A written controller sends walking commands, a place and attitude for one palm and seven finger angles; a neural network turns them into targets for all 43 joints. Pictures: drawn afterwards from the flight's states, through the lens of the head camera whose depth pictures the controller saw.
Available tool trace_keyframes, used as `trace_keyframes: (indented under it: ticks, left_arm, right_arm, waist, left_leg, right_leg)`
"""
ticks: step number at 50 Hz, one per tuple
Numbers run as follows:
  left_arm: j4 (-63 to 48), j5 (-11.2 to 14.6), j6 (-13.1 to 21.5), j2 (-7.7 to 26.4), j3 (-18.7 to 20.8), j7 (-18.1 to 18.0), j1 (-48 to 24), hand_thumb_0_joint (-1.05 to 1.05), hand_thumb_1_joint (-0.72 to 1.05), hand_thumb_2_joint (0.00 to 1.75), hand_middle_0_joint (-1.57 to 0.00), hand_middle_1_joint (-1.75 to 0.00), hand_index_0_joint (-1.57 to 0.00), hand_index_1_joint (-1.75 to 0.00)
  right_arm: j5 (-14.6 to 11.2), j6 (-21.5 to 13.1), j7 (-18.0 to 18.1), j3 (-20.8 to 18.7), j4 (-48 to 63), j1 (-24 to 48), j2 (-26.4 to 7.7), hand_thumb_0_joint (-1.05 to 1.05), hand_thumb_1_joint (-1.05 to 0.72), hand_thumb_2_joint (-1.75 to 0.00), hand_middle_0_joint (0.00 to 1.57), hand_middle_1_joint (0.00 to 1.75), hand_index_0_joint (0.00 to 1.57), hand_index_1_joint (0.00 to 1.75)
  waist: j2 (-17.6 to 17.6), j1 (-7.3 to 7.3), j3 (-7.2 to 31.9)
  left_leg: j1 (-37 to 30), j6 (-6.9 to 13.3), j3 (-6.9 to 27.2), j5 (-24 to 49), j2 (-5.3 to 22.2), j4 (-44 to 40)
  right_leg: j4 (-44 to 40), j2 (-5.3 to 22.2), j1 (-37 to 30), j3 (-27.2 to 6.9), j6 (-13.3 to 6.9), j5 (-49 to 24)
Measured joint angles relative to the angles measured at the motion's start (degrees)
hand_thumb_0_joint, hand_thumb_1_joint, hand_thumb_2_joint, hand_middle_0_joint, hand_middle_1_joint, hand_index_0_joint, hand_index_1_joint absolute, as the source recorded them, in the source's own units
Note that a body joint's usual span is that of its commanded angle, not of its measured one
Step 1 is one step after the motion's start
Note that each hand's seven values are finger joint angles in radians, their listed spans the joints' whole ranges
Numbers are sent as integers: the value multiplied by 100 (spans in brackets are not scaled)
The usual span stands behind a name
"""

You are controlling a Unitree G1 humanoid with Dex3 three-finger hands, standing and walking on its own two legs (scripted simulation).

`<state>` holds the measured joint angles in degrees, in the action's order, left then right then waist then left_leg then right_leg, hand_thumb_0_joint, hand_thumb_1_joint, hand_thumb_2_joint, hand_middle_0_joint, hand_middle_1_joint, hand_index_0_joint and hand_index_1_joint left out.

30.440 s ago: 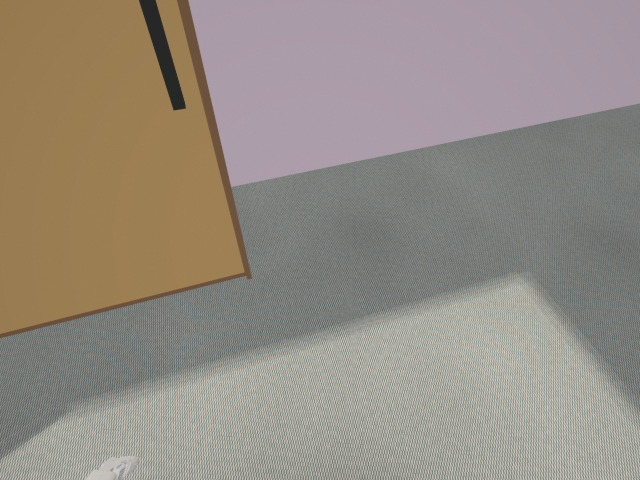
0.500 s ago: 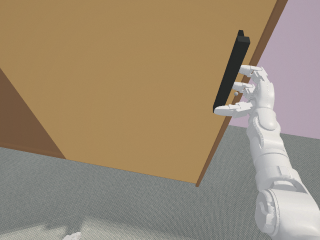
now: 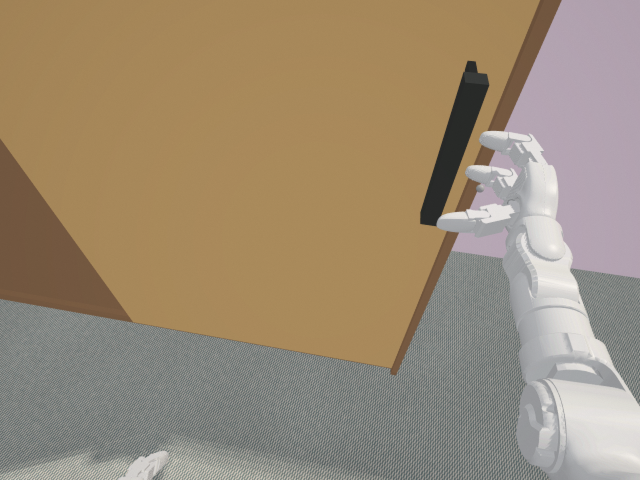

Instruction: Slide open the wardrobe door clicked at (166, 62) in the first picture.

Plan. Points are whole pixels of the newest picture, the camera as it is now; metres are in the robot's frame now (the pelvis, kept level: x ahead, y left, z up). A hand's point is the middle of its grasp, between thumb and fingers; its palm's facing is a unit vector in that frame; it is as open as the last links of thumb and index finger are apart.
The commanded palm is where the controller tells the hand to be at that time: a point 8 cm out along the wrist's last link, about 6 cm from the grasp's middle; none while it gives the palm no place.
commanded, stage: move the hooked fingers beside the handle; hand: right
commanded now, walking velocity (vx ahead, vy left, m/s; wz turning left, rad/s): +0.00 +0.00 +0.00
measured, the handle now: (447, 151) +0.54 -0.12 +0.14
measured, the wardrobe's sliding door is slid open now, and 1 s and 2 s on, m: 0.00 0.00 0.00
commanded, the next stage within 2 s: feel for the door with the fingertips in 1.58 s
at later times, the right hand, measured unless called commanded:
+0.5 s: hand (497, 189) +0.46 -0.17 +0.15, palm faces +0.09 +1.00 +0.03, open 14.0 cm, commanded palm +0.42 -0.22 +0.14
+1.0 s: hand (504, 192) +0.45 -0.18 +0.15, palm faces +0.09 +1.00 +0.02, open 14.0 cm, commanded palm +0.43 -0.22 +0.14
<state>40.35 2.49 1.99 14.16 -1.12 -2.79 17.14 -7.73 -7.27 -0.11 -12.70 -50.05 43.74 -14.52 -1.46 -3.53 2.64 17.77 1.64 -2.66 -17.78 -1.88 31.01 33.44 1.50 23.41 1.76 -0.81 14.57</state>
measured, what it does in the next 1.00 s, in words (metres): stands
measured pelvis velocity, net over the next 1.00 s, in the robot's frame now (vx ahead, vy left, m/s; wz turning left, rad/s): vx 0.00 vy -0.01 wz -0.01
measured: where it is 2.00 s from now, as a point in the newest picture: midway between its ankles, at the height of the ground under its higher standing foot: outside the picture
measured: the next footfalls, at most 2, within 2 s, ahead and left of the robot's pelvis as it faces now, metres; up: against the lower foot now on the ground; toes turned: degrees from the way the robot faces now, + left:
none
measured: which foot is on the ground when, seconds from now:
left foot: down 0.00-1.00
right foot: down 0.00-1.00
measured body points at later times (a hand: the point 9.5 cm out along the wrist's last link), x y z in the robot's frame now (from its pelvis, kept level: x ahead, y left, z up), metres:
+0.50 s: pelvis +0.00 -0.01 +0.00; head +0.03 -0.01 +0.45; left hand +0.07 +0.26 -0.12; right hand +0.45 -0.22 +0.15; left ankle -0.02 +0.10 -0.73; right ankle +0.03 -0.11 -0.73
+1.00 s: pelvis +0.00 -0.01 +0.00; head +0.03 -0.01 +0.45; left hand +0.09 +0.26 -0.11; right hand +0.44 -0.23 +0.15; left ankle -0.02 +0.10 -0.73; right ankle +0.03 -0.11 -0.73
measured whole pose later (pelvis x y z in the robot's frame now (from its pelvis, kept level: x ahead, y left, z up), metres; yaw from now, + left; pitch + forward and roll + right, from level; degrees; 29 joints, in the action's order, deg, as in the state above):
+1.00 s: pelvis +0.00 -0.01 +0.00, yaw +0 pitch +5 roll +1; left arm 39.7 3.0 1.5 14.8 -1.3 -3.3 17.2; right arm -8.9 -5.9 -4.3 -14.0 -50.0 43.5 -18.1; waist -1.2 -3.5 2.7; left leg 18.5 1.3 -3.0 -18.2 -1.6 31.4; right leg 34.6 1.2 24.6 1.3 -1.2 15.2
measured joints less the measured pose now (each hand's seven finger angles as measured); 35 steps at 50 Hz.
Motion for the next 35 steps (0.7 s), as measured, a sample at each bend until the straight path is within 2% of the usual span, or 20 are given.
trace_keyframes:
  ticks: [13, 24, 35]
  left_arm:
    - [42, 34, -14, 64, 29, -13, 220, 1, 91, 89, -20, -30, -21, -30]
    - [29, 25, 1, 65, 45, -6, 226, 1, 91, 89, -20, -30, -21, -30]
    - [-81, 43, -63, 31, 13, -21, 118, 1, 91, 89, -20, -30, -21, -30]
  right_arm:
    - [-73, -87, -271, -190, -153, 8, -302, -2, 50, -30, 29, 120, 30, 120]
    - [-82, -83, -312, -245, 12, -107, -303, -2, 50, -30, 29, 120, 30, 120]
    - [-94, 98, -366, -258, 272, -301, -332, -2, 50, -30, 30, 120, 30, 120]
  waist:
    - [8, -55, -5]
    - [-3, -62, 29]
    - [6, -10, 34]
  left_leg:
    - [91, -18, 17, 2, -6, 18]
    - [106, -43, 61, -18, 3, 26]
    - [12, -45, 43, -32, 6, -5]
  right_leg:
    - [64, 8, 107, 14, -21, 30]
    - [88, 2, 115, 56, -44, 75]
    - [81, -4, 40, 36, -44, 94]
